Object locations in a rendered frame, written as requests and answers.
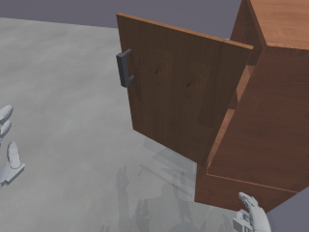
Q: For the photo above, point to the handle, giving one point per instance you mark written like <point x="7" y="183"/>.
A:
<point x="122" y="67"/>

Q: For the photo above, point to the cupboard door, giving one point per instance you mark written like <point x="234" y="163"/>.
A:
<point x="184" y="82"/>

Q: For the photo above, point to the robot right hand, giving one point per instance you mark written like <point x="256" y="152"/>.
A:
<point x="253" y="221"/>

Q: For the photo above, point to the robot left hand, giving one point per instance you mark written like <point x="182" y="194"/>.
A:
<point x="10" y="170"/>

